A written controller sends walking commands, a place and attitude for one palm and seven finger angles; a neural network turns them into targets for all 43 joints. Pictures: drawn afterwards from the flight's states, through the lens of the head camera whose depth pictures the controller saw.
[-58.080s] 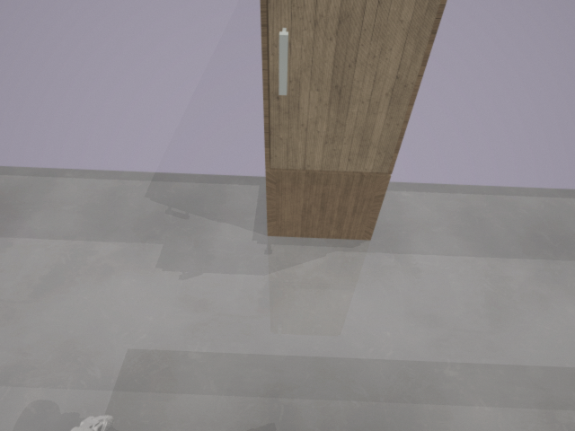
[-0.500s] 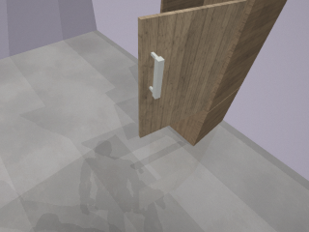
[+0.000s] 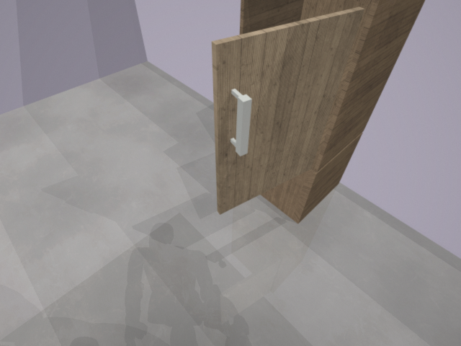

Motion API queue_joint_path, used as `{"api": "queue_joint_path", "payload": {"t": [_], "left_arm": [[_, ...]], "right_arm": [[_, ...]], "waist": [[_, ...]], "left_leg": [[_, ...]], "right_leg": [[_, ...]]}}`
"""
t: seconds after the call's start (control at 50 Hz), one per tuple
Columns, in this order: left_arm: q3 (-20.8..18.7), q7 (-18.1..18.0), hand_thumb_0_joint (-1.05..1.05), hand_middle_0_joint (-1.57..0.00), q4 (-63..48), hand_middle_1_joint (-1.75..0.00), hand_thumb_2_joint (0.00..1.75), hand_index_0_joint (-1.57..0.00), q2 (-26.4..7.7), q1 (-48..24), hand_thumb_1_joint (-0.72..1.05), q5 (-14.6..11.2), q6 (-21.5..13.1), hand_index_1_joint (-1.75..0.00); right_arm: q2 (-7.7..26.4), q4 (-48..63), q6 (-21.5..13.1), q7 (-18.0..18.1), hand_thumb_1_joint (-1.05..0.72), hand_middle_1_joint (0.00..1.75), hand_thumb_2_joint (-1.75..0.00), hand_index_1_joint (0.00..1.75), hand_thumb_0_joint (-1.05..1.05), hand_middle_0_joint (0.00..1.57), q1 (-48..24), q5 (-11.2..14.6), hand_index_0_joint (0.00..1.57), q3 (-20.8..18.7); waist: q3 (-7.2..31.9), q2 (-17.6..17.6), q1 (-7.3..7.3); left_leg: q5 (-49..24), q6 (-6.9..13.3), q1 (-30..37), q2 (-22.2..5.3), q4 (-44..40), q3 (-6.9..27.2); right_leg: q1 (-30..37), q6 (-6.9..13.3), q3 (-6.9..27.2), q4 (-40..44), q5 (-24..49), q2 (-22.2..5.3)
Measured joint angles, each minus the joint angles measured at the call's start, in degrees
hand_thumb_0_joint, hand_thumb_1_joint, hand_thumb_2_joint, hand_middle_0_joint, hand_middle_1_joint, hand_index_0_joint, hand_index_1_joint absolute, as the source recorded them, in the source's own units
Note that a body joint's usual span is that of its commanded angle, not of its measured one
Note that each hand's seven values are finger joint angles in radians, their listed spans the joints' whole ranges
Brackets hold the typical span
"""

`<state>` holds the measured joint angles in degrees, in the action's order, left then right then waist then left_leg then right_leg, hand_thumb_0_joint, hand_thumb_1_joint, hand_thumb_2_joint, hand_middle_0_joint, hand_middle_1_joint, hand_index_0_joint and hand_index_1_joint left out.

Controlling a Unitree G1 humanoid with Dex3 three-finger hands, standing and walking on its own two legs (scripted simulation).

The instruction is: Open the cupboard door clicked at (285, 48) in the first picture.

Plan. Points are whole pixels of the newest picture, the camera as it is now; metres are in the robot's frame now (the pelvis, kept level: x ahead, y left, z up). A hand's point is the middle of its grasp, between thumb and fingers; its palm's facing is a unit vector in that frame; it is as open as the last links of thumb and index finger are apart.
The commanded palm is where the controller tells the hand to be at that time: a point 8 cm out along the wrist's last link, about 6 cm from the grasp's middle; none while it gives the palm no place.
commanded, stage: let the arm hang, fingers relaxed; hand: left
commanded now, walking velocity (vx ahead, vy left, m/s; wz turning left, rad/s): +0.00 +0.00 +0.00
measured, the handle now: (238, 123) +0.60 +0.02 +0.05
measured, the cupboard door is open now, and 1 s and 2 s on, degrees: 78 78 78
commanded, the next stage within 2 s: look to check the result in 0.26 s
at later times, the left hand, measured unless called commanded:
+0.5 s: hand out of the picture -0.03 +0.15 -0.18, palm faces +0.04 -0.98 -0.17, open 7.4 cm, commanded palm none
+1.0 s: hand out of the picture +0.00 +0.13 -0.18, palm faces +0.04 -0.98 -0.17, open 7.4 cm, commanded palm none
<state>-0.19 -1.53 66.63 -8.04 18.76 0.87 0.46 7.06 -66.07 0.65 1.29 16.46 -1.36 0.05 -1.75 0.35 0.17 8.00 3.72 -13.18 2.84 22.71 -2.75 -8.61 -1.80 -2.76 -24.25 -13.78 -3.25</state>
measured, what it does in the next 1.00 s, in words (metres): stands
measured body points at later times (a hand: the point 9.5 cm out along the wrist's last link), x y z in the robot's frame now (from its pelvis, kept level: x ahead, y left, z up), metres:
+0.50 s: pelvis +0.00 -0.01 +0.00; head +0.01 -0.01 +0.45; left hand -0.03 +0.20 -0.16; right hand -0.02 -0.22 -0.17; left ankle +0.05 +0.08 -0.74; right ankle -0.01 -0.14 -0.74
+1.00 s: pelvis +0.01 -0.03 +0.00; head +0.02 -0.03 +0.45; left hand +0.00 +0.18 -0.16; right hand +0.01 -0.24 -0.16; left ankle +0.05 +0.08 -0.74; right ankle -0.01 -0.14 -0.74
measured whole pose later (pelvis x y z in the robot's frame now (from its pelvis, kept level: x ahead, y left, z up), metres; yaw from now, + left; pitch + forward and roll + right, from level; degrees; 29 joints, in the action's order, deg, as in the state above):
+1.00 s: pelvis +0.01 -0.03 +0.00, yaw +0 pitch -2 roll +0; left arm -0.3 -1.7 66.3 -6.9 16.9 0.5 -0.4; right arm 7.8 -66.7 -0.1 1.7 15.0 -1.2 -0.2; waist -2.8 0.4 -0.2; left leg 9.5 1.4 -11.8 0.9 23.3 -1.7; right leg -6.7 0.1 -3.6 -23.7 -15.0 -1.2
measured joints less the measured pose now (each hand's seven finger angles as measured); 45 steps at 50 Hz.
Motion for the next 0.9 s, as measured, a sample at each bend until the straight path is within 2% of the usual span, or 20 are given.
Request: {"api": "queue_joint_path", "payload": {"t": [0.28,0.9], "left_arm": [[-0.4,-0.2,0.00,-0.20,-1.3,-0.30,0.90,-0.19,1.6,-1.2,0.91,-0.1,-0.5,-0.30],[-0.2,-0.2,0.00,-0.20,-0.2,-0.30,0.90,-0.19,1.2,-1.1,0.91,-0.3,-0.8,-0.30]], "right_arm": [[-0.8,0.0,-0.6,0.1,-0.91,0.30,-0.90,0.30,0.00,0.20,1.4,0.0,0.20,-0.5],[0.7,-0.4,-0.6,0.3,-0.91,0.30,-0.90,0.30,0.00,0.20,-1.3,0.2,0.20,-0.3]], "waist": [[0.2,-0.1,-0.74],[-1.0,0.2,-0.27]], "left_leg": [[0.5,-0.4,-0.2,-0.4,0.6,-0.1],[1.5,-2.1,1.0,-1.8,0.8,0.9]], "right_leg": [[-0.3,0.2,0.2,-0.7,-0.4,0.4],[1.5,1.7,-0.7,0.1,-1.2,1.9]]}}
